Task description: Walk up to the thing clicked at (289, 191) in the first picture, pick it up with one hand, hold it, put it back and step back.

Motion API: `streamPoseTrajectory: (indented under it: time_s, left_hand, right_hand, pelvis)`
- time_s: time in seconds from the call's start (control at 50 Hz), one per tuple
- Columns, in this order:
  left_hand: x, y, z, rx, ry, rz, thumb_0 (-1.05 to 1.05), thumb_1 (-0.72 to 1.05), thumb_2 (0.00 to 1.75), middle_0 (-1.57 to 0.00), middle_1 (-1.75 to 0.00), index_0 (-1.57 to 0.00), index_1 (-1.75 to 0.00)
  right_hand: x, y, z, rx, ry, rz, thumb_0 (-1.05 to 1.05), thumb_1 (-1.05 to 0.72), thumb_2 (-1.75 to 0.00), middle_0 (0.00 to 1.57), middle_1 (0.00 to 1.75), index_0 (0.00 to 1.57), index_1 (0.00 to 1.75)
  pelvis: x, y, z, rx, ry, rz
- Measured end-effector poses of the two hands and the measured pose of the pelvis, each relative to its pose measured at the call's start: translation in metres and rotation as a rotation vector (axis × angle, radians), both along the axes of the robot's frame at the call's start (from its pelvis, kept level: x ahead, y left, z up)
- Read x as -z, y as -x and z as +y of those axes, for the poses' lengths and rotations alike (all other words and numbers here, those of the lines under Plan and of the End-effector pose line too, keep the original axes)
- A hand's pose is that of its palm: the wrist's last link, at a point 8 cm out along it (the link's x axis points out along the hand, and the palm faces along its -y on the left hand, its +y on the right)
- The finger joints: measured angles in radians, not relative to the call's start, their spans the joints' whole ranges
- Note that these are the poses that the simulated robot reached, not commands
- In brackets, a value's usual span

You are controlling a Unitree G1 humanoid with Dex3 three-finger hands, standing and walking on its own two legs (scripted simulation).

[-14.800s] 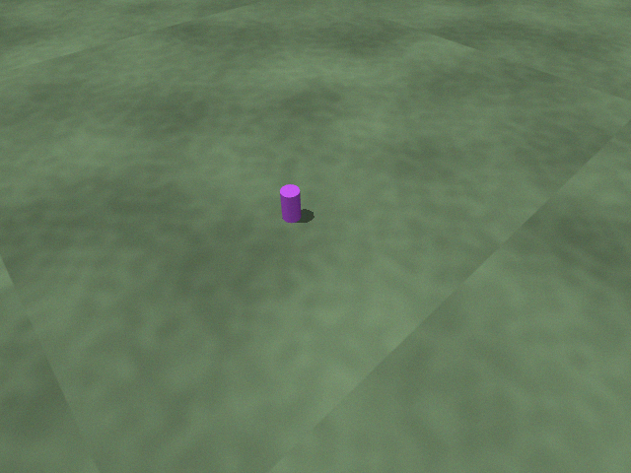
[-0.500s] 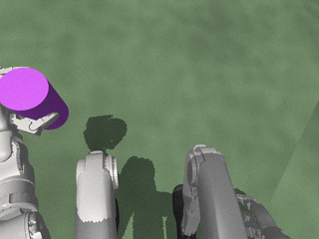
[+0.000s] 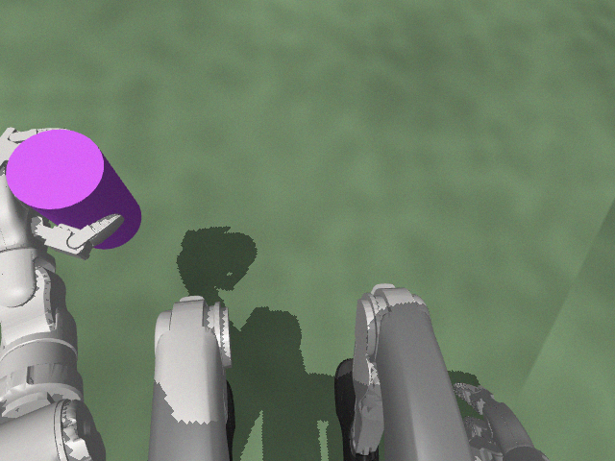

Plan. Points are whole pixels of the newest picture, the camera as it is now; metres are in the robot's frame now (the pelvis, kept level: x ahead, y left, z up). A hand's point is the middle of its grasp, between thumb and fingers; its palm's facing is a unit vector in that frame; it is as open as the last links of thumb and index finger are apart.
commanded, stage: lift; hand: left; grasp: from the side
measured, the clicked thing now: (86, 197) +0.44 +0.27 -0.04
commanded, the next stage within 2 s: none
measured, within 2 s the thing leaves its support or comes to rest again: neither
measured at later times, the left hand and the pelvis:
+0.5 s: hand (46, 179) +0.42 +0.26 +0.05, palm faces +0.24 -0.97 -0.02, open 11.7 cm; pelvis +0.00 +0.00 +0.05, yaw +1 degrees
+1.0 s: hand out of the picture +0.40 +0.24 +0.23, palm faces +0.27 -0.96 -0.04, open 11.7 cm; pelvis +0.03 +0.00 +0.19, yaw +3 degrees
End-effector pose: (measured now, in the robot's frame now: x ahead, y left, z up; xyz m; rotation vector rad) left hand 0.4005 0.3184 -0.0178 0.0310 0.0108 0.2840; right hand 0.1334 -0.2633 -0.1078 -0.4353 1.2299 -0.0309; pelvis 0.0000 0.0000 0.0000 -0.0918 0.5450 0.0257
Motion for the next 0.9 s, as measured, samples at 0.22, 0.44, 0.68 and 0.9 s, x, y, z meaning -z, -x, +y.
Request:
streamPoseTrajectory:
  time_s: [0.22,0.44,0.68,0.9]
  left_hand:
    - [-0.013,-0.002,-0.003,0.019,-0.002,-0.011,-0.02,-0.61,1.10,-0.60,-0.95,-0.63,-0.97]
    - [-0.052,0.009,-0.005,0.035,0.008,-0.020,-0.02,-0.61,1.10,-0.60,-0.95,-0.63,-0.97]
    - [-0.119,0.023,-0.014,0.044,0.005,-0.020,-0.02,-0.61,1.10,-0.60,-0.95,-0.63,-0.97]
    - [-0.204,0.033,-0.026,0.017,-0.005,0.007,-0.02,-0.61,1.10,-0.60,-0.95,-0.63,-0.97]
  right_hand:
    - [-0.005,0.003,-0.002,0.017,-0.004,0.005,0.01,-0.93,-0.90,0.21,0.30,0.20,0.30]
    - [-0.031,-0.007,0.004,0.043,-0.022,-0.049,0.01,-0.94,-0.90,0.21,0.30,0.20,0.29]
    - [-0.085,-0.036,0.016,0.057,-0.053,-0.146,0.01,-0.93,-0.90,0.21,0.30,0.20,0.29]
    - [-0.156,-0.068,0.028,0.079,-0.088,-0.231,0.01,-0.92,-0.89,0.21,0.30,0.20,0.29]
  pelvis:
    - [-0.007,-0.001,-0.001,-0.003,-0.006,0.004]
    - [-0.034,-0.002,0.000,-0.008,-0.009,0.011]
    - [-0.087,-0.008,0.002,-0.016,-0.010,0.012]
    - [-0.156,-0.025,0.003,-0.028,-0.017,-0.028]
